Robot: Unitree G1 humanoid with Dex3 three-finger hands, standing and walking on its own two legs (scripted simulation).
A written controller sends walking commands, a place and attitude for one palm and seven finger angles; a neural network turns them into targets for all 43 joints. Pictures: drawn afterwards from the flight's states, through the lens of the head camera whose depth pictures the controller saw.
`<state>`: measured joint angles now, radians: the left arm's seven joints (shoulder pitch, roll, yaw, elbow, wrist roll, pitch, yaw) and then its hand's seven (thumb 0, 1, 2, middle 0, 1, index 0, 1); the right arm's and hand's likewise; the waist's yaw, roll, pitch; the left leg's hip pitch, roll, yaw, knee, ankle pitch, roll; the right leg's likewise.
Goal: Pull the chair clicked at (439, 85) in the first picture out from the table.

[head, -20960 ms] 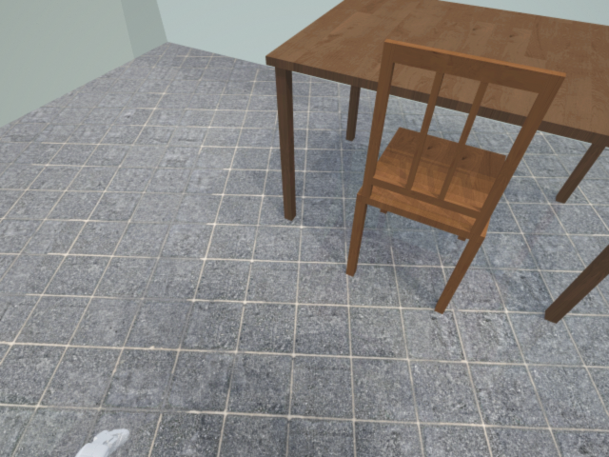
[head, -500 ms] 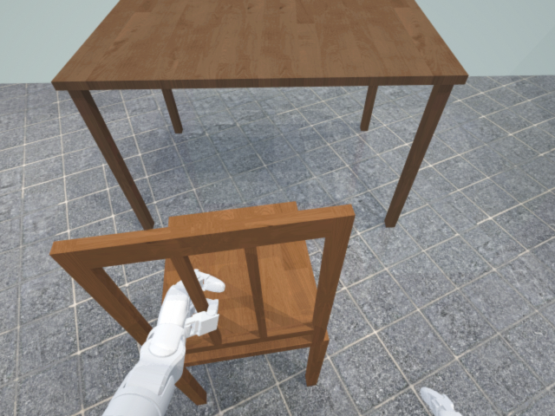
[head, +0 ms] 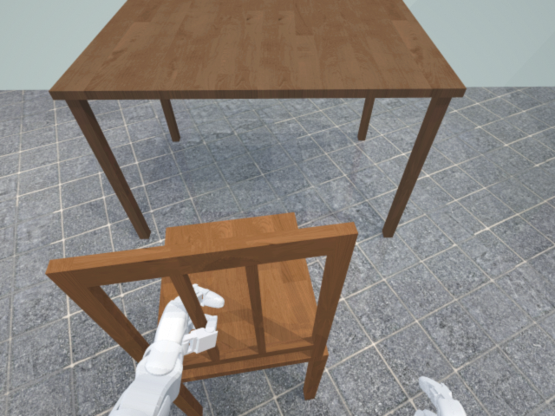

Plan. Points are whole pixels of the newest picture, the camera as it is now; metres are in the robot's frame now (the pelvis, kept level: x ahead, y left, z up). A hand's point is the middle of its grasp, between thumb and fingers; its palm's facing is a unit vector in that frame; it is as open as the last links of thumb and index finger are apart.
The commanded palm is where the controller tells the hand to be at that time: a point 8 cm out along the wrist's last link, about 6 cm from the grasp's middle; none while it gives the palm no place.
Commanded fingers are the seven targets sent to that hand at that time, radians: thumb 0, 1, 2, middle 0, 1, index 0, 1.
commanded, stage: open the thumb and straighten the fingers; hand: left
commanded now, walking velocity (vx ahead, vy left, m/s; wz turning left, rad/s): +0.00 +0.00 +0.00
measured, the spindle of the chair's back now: (200, 322) +0.28 +0.14 -0.07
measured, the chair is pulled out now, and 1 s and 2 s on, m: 0.53 0.53 0.53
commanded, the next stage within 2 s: draw the fingers out of the gap in 0.80 s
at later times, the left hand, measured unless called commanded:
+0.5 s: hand (202, 327) +0.27 +0.13 -0.06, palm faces -0.03 -0.98 -0.19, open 13.1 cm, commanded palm +0.25 +0.18 -0.04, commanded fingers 0.00 -0.55 0.20 -0.17 -0.51 -0.17 -0.51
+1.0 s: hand (200, 340) +0.25 +0.14 -0.06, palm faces -0.02 -0.98 -0.19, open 17.4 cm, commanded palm +0.22 +0.18 -0.04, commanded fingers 0.00 -0.55 0.20 0.00 0.00 0.00 0.00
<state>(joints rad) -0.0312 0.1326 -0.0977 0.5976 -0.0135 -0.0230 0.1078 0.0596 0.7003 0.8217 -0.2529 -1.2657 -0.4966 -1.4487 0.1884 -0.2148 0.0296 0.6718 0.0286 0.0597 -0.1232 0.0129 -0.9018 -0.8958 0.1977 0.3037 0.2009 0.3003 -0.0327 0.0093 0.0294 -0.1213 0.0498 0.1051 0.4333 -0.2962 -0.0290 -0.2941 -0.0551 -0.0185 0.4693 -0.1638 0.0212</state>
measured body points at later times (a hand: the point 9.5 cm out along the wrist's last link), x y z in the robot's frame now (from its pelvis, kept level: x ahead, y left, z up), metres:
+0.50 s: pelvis +0.00 +0.00 -0.02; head +0.03 -0.02 +0.43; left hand +0.26 +0.19 -0.04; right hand +0.16 -0.24 -0.13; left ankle -0.04 +0.13 -0.74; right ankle +0.05 -0.13 -0.74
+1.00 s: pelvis +0.02 +0.00 -0.03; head +0.06 -0.02 +0.41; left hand +0.25 +0.19 -0.05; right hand +0.20 -0.24 -0.12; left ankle -0.04 +0.13 -0.74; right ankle +0.05 -0.13 -0.74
